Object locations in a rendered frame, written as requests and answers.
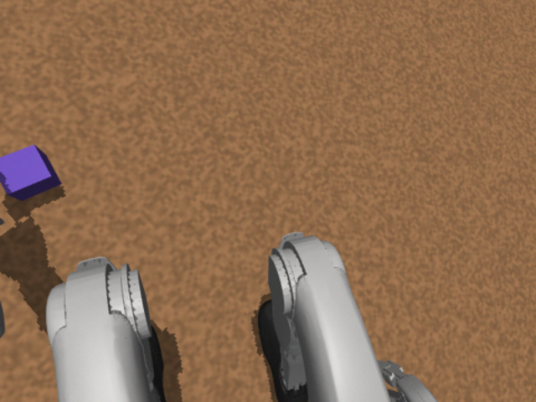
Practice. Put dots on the right robot hand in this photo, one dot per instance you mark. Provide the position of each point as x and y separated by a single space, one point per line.
410 388

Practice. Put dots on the left robot foot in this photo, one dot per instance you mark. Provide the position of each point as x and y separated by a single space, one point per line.
157 366

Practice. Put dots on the small box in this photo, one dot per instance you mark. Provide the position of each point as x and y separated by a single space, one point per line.
26 173

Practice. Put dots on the right robot foot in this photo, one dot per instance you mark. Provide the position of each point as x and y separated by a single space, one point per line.
271 349

